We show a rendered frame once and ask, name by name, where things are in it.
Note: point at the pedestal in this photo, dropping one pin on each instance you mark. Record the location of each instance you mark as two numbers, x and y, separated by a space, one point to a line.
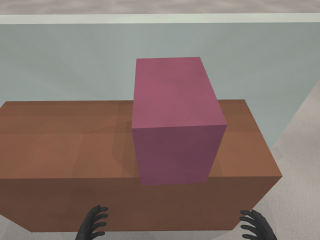
60 159

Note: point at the carton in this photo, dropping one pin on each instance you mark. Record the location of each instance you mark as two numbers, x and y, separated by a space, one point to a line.
177 122

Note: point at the left robot hand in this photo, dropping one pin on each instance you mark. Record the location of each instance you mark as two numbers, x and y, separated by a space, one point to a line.
88 226

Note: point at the right robot hand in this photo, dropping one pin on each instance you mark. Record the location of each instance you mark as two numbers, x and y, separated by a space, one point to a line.
262 229

